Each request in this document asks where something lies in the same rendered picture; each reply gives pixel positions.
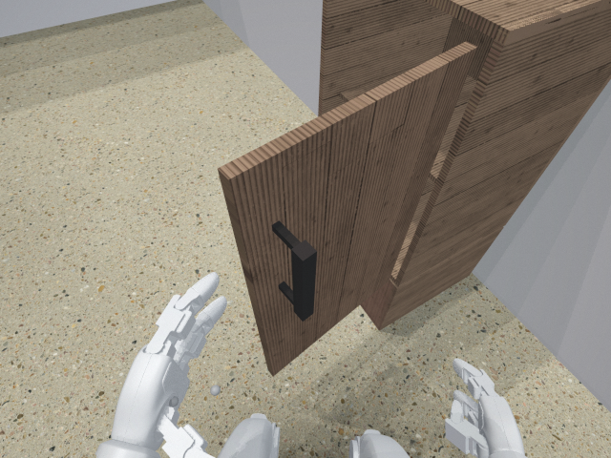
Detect robot thigh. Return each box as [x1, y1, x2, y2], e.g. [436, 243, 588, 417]
[348, 433, 410, 458]
[218, 418, 280, 458]

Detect handle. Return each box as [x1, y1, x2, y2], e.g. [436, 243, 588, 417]
[272, 221, 317, 322]

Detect robot left hand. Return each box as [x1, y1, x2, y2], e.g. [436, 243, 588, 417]
[111, 272, 227, 458]

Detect cupboard door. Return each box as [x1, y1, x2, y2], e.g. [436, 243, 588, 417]
[218, 41, 478, 376]

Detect robot left thigh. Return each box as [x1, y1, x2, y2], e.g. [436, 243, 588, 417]
[218, 418, 280, 458]

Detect robot right hand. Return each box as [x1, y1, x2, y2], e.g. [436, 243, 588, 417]
[445, 358, 525, 458]

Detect robot right thigh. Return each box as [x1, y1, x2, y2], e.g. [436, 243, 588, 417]
[348, 433, 410, 458]

